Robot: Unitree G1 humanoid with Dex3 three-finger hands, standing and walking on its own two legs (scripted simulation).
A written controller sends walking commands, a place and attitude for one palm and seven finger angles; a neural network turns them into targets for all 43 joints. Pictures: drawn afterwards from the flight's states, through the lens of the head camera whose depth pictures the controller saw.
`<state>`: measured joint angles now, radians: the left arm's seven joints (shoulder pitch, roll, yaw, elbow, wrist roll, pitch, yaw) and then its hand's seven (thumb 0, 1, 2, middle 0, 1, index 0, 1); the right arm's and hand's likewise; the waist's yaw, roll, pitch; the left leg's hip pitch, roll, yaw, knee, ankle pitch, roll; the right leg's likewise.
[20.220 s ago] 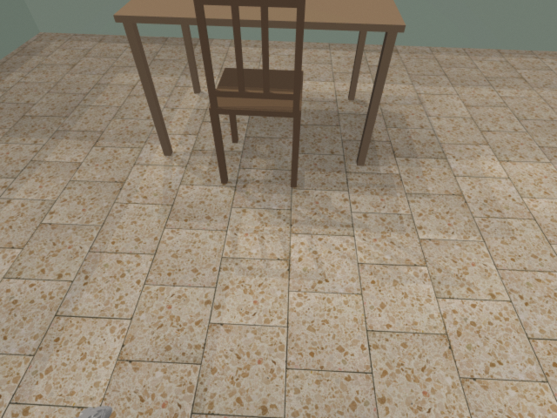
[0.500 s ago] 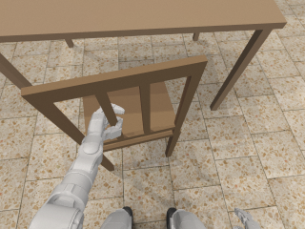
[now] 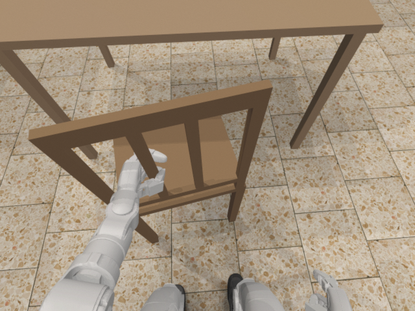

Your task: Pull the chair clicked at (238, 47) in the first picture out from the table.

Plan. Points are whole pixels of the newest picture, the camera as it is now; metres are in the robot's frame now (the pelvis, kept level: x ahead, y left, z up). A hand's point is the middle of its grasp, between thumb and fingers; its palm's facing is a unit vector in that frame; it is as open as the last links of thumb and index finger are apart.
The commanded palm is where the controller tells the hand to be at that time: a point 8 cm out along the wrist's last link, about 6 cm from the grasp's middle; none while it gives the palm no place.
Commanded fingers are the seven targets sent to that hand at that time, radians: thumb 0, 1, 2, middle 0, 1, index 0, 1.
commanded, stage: step backward, pulling the chair out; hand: left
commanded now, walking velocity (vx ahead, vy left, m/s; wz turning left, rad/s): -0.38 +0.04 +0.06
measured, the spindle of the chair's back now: (151, 170) +0.40 +0.13 -0.06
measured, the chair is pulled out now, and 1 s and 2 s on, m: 0.22 0.34 0.48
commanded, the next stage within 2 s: none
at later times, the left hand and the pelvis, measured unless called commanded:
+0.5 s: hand (156, 203) +0.32 +0.11 -0.05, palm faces +0.00 -0.98 -0.18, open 5.5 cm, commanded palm +0.29 +0.16 -0.05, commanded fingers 0.00 0.90 0.90 -0.50 -1.45 -0.50 -1.45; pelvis -0.06 -0.01 +0.00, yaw +3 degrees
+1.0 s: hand (150, 239) +0.24 +0.12 -0.05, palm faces -0.04 -0.98 -0.19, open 5.6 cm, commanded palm +0.23 +0.16 -0.04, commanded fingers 0.00 0.90 0.90 -0.50 -1.45 -0.50 -1.45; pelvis -0.13 +0.01 +0.00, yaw +4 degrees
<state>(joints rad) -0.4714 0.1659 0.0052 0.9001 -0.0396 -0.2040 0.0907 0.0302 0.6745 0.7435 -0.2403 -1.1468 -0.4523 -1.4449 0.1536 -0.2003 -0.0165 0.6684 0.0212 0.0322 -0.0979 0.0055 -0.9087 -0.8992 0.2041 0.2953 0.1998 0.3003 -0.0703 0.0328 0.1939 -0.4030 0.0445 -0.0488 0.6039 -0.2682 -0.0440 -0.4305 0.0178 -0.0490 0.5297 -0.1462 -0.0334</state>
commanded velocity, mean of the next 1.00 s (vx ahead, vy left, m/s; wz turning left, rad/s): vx -0.38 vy -0.04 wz -0.01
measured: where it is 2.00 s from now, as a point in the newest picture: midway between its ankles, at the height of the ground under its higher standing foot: outside the picture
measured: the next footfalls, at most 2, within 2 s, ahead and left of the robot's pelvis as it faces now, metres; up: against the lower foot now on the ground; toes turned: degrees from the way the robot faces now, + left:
left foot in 0.16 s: +0.01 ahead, +0.14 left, +0.00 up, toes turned +1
left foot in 0.58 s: -0.09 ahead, +0.15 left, +0.00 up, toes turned +4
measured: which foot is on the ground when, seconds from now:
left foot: up 0.00-0.14, down 0.16-0.38, up 0.40-0.56, down 0.58-1.00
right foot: down 0.00-0.66, up 0.68-0.72, down 0.74-1.00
